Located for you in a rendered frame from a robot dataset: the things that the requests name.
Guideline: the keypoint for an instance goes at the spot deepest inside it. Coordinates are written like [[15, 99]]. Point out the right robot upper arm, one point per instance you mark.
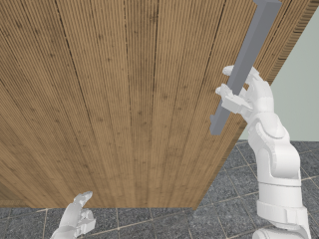
[[264, 233]]

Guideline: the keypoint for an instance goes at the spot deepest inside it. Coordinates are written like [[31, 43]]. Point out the robot left hand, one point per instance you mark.
[[75, 216]]

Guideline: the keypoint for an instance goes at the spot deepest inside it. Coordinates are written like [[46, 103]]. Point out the handle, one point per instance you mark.
[[258, 30]]

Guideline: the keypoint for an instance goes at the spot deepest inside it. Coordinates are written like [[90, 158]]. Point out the robot right forearm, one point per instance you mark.
[[278, 173]]

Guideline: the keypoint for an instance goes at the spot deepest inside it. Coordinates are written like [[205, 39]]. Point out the robot right hand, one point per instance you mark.
[[258, 98]]

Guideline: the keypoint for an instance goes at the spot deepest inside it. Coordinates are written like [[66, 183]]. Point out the wardrobe door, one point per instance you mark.
[[7, 194], [115, 96]]

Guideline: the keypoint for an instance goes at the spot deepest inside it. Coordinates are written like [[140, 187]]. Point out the robot left forearm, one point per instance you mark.
[[65, 232]]

